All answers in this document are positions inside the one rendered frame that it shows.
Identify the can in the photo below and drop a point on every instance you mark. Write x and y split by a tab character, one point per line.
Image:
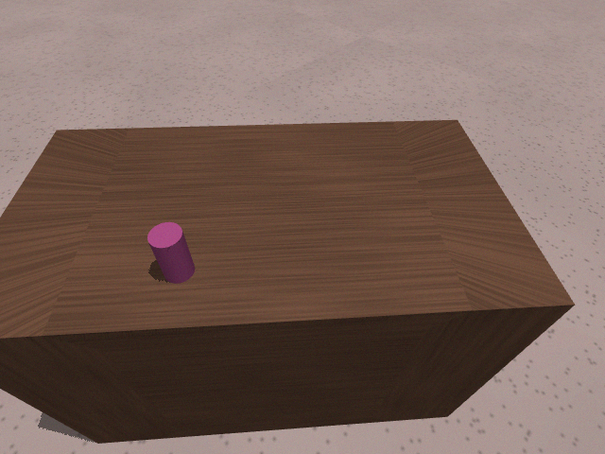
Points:
169	246

